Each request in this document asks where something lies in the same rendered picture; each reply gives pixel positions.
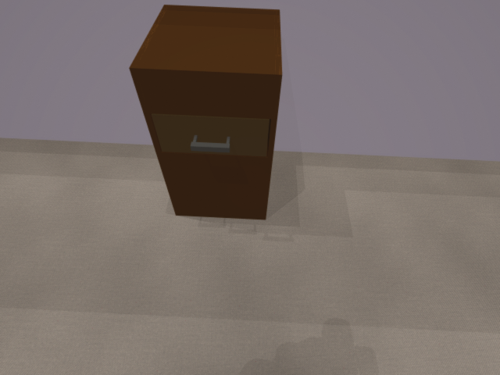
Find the cabinet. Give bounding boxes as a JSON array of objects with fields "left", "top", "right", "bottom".
[{"left": 129, "top": 5, "right": 282, "bottom": 220}]

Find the handle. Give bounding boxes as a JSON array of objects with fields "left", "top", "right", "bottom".
[{"left": 191, "top": 135, "right": 230, "bottom": 152}]

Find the drawer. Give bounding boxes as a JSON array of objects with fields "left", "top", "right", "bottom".
[{"left": 152, "top": 113, "right": 270, "bottom": 156}]

